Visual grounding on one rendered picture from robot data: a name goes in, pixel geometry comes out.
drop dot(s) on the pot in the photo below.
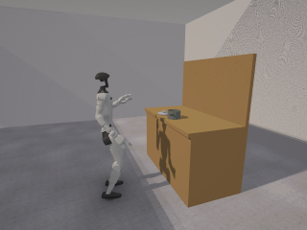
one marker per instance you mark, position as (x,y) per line
(173,114)

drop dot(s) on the robot right foot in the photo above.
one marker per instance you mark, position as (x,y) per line
(111,195)

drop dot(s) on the lid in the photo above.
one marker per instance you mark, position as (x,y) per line
(162,113)

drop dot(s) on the right robot forearm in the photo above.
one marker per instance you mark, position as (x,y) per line
(103,123)

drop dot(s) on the right robot upper arm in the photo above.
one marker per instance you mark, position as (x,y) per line
(101,100)

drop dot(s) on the left robot forearm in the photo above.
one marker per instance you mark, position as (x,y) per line
(115,104)

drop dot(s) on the humanoid robot head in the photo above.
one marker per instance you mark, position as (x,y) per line
(102,76)

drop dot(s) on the left robot hand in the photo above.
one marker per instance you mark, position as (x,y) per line
(122,99)

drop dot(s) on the right robot hand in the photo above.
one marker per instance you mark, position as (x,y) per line
(119,139)

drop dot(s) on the table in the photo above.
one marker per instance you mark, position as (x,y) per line
(202,154)

